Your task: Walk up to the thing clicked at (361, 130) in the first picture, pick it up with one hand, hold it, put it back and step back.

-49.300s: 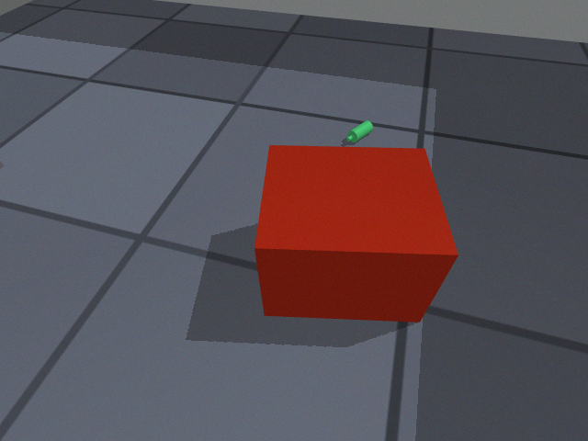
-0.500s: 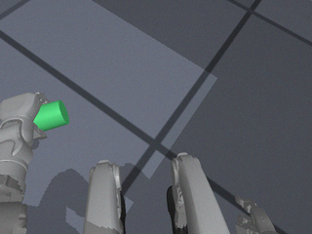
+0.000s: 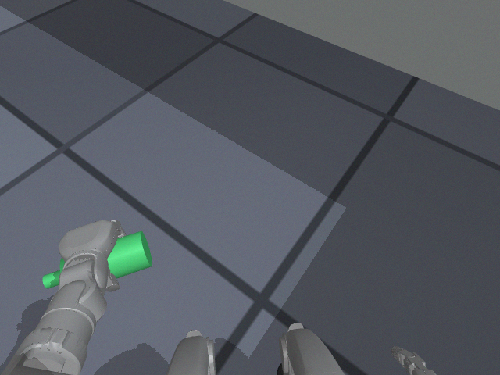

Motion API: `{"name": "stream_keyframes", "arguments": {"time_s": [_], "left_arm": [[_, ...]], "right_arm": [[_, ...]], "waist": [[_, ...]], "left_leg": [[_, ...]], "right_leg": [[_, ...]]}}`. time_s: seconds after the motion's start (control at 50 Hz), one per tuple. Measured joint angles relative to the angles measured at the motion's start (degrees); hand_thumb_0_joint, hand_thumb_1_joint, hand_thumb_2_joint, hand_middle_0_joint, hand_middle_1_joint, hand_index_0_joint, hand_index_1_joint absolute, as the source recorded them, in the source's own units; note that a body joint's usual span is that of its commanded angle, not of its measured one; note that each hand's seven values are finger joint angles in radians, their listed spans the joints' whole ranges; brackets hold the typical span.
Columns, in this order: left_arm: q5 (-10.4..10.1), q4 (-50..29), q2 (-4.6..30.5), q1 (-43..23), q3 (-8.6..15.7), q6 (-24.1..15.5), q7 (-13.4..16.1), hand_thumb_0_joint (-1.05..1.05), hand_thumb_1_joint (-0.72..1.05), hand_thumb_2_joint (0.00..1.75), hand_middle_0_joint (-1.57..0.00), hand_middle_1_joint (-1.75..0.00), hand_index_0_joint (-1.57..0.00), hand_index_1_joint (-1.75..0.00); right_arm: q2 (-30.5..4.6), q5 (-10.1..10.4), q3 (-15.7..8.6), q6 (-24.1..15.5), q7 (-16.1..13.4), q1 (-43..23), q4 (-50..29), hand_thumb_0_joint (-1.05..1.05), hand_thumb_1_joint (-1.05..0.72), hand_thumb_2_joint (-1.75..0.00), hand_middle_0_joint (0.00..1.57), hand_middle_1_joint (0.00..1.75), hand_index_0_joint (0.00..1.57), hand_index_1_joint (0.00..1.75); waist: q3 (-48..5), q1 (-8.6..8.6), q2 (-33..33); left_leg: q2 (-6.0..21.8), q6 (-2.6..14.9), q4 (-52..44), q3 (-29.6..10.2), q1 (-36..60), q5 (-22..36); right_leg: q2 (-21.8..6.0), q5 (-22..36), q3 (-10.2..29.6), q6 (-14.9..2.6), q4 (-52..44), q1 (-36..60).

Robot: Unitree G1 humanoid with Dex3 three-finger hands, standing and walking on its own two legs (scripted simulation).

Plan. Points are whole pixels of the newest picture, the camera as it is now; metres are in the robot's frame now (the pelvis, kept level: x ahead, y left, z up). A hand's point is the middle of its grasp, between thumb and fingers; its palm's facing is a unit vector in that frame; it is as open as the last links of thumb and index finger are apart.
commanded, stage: lift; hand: left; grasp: from above
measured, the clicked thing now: (98, 264) +0.35 +0.27 -0.10
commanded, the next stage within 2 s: hold in 0.40 s
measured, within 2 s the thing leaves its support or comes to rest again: neither
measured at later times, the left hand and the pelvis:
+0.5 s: hand (105, 228) +0.37 +0.22 +0.01, palm faces -0.41 -0.17 -0.90, open 9.7 cm; pelvis +0.04 -0.01 +0.07, yaw +0 degrees
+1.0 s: hand (100, 211) +0.37 +0.21 +0.05, palm faces -0.39 -0.15 -0.91, open 9.7 cm; pelvis +0.05 -0.01 +0.10, yaw +0 degrees
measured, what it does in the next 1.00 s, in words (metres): rises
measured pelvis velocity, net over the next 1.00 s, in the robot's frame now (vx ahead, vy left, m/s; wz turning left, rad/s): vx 0.05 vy -0.01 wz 0.00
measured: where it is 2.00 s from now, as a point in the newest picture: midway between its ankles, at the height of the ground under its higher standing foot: outside the picture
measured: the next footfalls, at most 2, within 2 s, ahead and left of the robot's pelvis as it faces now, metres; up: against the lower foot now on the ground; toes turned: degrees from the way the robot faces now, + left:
none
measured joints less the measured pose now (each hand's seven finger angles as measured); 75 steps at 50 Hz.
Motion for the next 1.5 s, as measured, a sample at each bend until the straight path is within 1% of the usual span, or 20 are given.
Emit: {"name": "stream_keyframes", "arguments": {"time_s": [0.14,0.2,0.3,0.36,0.52,0.64,0.8,1.08,1.24,1.5], "left_arm": [[0.26,1.05,-2.58,-0.2,-1.04,0.44,2.62,-0.01,0.08,0.38,-0.66,-0.61,-0.7,-0.59],[0.18,2.24,-3.2,-0.81,-1.42,1.27,3.19,-0.01,0.08,0.38,-0.66,-0.61,-0.69,-0.59],[-1.33,3.1,-4.33,-1.35,-1.99,2.93,2.87,-0.01,0.08,0.38,-0.66,-0.62,-0.69,-0.6],[-1.8,3.05,-4.93,-1.04,-2.12,3.31,2.5,-0.01,0.08,0.38,-0.66,-0.62,-0.69,-0.59],[-1.22,2.18,-5.79,-0.14,-2.97,2.89,1.79,-0.01,0.09,0.36,-0.66,-0.61,-0.7,-0.58],[-0.57,1.54,-6.29,0.08,-3.78,3.51,1.59,-0.01,0.09,0.36,-0.66,-0.61,-0.69,-0.59],[-0.52,0.34,-6.5,0.03,-4.68,4.43,-0.43,-0.01,0.09,0.37,-0.65,-0.63,-0.69,-0.6],[-0.43,-5.15,-6.08,2.03,-6.12,6.09,-3.25,-0.01,0.08,0.38,-0.64,-0.65,-0.68,-0.62],[-0.4,-7.95,-5.72,2.87,-6.93,6.88,-5.6,-0.01,0.07,0.41,-0.64,-0.68,-0.67,-0.64],[0.04,-11.38,-4.96,4.57,-7.22,6.96,-8.32,-0.01,0.06,0.43,-0.62,-0.71,-0.66,-0.68]], "right_arm": [[0.17,-0.22,-0.45,-0.82,-0.19,0.78,1.89,0.01,-0.89,-0.89,0.2,0.3,0.2,0.3],[0.38,-0.19,-0.61,-0.93,-0.01,0.99,2.35,0.01,-0.89,-0.89,0.2,0.3,0.2,0.3],[0.46,-0.09,-0.79,-1.1,0.4,1.45,2.61,0.01,-0.89,-0.89,0.2,0.3,0.2,0.3],[0.4,0.0,-0.84,-1.16,0.57,1.71,2.52,0.01,-0.89,-0.89,0.2,0.3,0.2,0.3],[0.09,0.21,-1.03,-1.08,0.84,1.51,2.52,0.01,-0.89,-0.89,0.2,0.3,0.2,0.3],[-0.23,0.36,-1.2,-0.62,1.15,0.73,2.63,0.01,-0.89,-0.89,0.2,0.3,0.2,0.3],[-0.53,0.54,-1.22,-0.35,1.56,-0.04,1.81,0.01,-0.89,-0.89,0.2,0.3,0.2,0.3],[-0.26,0.71,-0.53,0.54,1.8,-0.82,0.32,0.01,-0.89,-0.89,0.2,0.3,0.2,0.3],[-0.26,0.87,-0.14,1.01,1.69,-1.38,-0.28,0.01,-0.89,-0.89,0.2,0.3,0.2,0.3],[-0.38,1.05,0.2,1.35,1.53,-2.3,-1.59,0.01,-0.89,-0.89,0.2,0.3,0.2,0.3]], "waist": [[1.41,0.48,-0.12],[1.81,0.58,-0.06],[2.57,0.84,0.21],[3.02,1.08,0.2],[3.6,1.9,0.0],[3.53,2.35,-0.15],[3.67,3.01,-0.03],[5.23,4.14,0.22],[5.58,4.54,0.32],[6.27,4.98,0.4]], "left_leg": [[0.04,-0.2,-8.54,0.76,9.17,2.2],[0.06,-0.27,-11.9,1.14,12.61,3.12],[-0.05,-0.32,-17.02,1.52,17.78,4.61],[-0.18,-0.38,-19.87,1.79,20.67,5.45],[-0.47,-0.47,-25.64,2.16,26.55,7.14],[-0.65,-0.54,-29.17,2.45,30.51,8.13],[-0.83,-0.51,-32.41,2.8,34.18,9.14],[-1.07,-0.5,-36.69,3.0,38.82,10.94],[-1.11,-0.49,-38.64,3.02,40.93,11.9],[-1.14,-0.51,-40.91,3.18,43.18,13.32]], "right_leg": [[0.09,2.21,0.53,-0.13,-8.19,8.78],[0.12,3.11,0.83,-0.17,-11.33,11.99],[0.06,4.52,1.09,-0.14,-16.19,16.96],[-0.05,5.24,1.28,-0.18,-18.73,19.66],[-0.27,6.61,1.53,-0.22,-23.87,25.2],[-0.42,7.43,1.75,-0.26,-26.97,28.9],[-0.55,8.27,2.04,-0.21,-29.76,32.27],[-0.72,9.82,2.18,-0.23,-33.53,36.65],[-0.72,10.71,2.18,-0.24,-35.34,38.69],[-0.7,11.98,2.33,-0.29,-37.25,40.72]]}}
